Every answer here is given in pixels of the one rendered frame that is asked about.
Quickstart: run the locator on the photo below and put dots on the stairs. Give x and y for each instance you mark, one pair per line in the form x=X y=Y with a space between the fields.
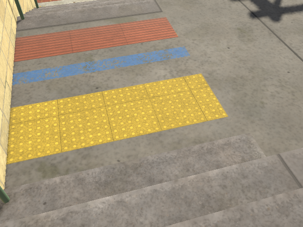
x=223 y=183
x=79 y=5

